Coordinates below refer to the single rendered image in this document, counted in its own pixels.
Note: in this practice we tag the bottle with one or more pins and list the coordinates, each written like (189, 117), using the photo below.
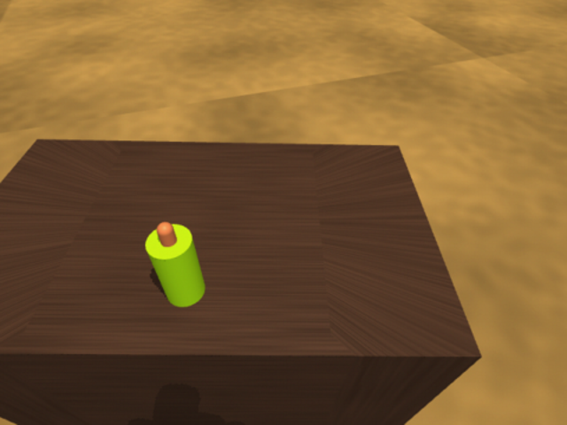
(174, 258)

